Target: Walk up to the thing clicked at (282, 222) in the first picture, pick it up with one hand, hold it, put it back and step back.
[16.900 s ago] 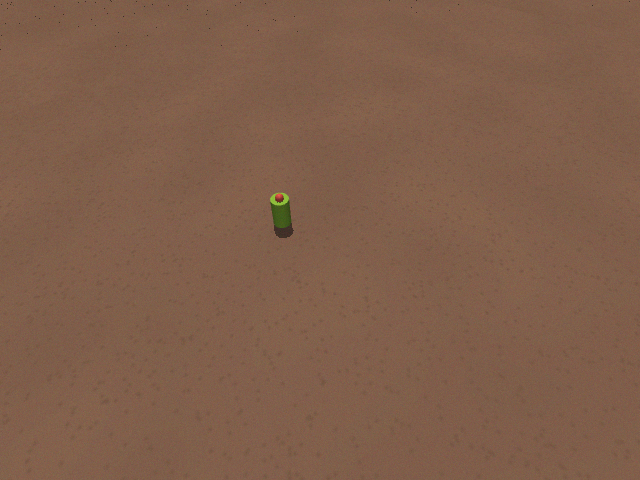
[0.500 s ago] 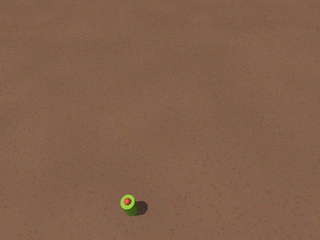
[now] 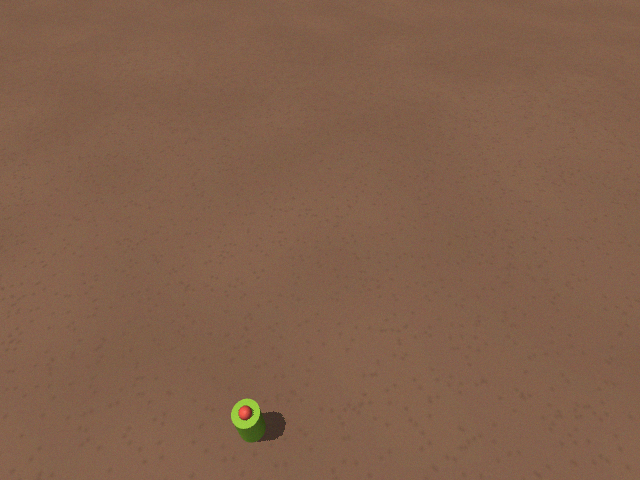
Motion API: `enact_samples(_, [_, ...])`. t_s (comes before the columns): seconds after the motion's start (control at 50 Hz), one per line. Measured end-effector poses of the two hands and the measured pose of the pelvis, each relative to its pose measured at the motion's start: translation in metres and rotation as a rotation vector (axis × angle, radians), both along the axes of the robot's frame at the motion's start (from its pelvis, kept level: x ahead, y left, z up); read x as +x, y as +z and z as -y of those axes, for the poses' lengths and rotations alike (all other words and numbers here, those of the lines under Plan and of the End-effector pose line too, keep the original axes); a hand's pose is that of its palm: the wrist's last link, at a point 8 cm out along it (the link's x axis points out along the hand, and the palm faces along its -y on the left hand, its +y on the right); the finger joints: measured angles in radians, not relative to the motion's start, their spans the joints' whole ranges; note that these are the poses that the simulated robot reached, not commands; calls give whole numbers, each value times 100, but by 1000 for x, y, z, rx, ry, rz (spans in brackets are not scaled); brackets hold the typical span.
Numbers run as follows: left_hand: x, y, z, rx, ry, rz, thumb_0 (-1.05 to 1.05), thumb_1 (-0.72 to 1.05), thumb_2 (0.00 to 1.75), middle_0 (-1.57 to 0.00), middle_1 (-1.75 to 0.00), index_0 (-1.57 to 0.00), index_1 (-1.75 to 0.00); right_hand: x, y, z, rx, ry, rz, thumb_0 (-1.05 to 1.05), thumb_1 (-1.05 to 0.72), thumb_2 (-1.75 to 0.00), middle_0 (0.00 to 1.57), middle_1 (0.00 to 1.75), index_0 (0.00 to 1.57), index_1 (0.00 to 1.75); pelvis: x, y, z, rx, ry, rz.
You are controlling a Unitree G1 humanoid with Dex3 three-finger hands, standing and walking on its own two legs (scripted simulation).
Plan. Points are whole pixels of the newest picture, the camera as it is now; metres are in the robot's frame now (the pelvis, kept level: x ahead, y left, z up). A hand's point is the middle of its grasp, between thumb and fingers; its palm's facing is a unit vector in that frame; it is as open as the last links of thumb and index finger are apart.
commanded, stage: walk up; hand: left
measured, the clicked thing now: (248, 419) +0.41 +0.23 -0.70
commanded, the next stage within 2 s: stand in 0.34 s
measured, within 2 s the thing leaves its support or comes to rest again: neither
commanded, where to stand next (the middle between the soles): +0.01 -0.01 m, yaw +0 degrees
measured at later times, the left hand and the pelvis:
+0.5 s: hand out of the picture +0.04 +0.25 -0.15, palm faces -0.01 -0.94 -0.35, open 7.4 cm; pelvis -0.02 -0.01 +0.00, yaw +1 degrees
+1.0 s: hand out of the picture +0.04 +0.24 -0.15, palm faces -0.03 -0.94 -0.34, open 7.4 cm; pelvis -0.03 -0.01 +0.00, yaw +0 degrees
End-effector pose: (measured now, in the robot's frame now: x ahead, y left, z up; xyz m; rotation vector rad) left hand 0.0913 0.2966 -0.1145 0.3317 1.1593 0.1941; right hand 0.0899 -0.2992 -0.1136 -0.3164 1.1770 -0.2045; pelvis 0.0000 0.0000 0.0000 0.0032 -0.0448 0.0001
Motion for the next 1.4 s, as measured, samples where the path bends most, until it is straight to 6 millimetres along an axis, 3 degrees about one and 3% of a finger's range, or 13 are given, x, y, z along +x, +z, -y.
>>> enact_samples(0.3, [-37,3,-6,18,43,-51,0,90,90,-20,-30,-21,-30,-21,-8,-5,30,12,-42,1,-91,-90,20,30,20,30,-10,1,2,-1,10,7])
enact_samples(0.5, [-53,-1,3,0,47,-89,0,90,90,-20,-30,-21,-30,-32,-8,-2,22,13,-50,1,-91,-90,20,30,20,30,-16,2,6,-3,10,0])
enact_samples(0.72, [-53,-5,13,-23,27,-78,0,90,90,-20,-30,-21,-30,-42,-4,7,1,5,-49,1,-91,-90,20,30,20,30,-22,3,9,-5,4,4])
enact_samples(1.08, [-57,-2,12,-13,17,-83,0,90,90,-20,-30,-21,-30,-61,-7,10,7,-4,-81,1,-91,-90,20,30,20,30,-27,3,12,-7,-1,0])
enact_samples(1.4, [-56,-4,14,-15,12,-94,0,90,90,-20,-30,-21,-30,-55,-6,10,7,-1,-79,1,-91,-90,20,30,20,30,-24,2,12,-5,-5,-7])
